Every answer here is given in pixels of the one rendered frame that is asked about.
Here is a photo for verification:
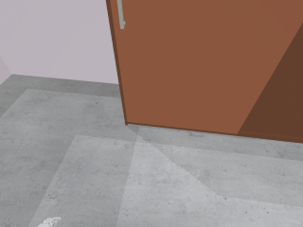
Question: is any handle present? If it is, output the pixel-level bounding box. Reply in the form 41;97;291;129
116;0;126;29

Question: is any wardrobe door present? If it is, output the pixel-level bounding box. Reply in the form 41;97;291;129
110;0;303;134
240;23;303;137

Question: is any robot left hand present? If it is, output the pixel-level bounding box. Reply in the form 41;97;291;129
37;217;62;227

